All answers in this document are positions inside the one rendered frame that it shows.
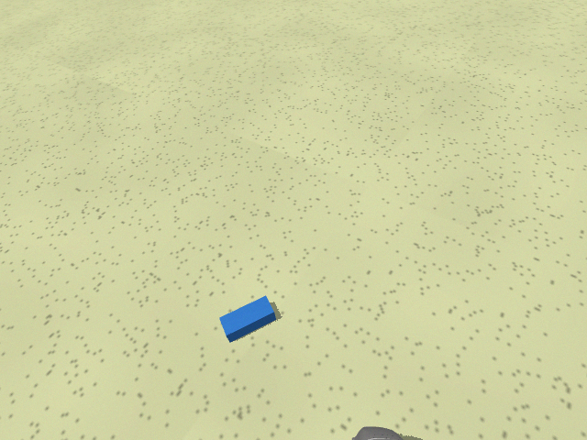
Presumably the carton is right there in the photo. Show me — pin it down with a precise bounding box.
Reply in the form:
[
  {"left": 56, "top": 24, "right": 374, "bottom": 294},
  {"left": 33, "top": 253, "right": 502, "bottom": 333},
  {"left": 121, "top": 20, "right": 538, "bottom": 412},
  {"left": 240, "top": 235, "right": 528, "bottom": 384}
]
[{"left": 219, "top": 296, "right": 276, "bottom": 342}]

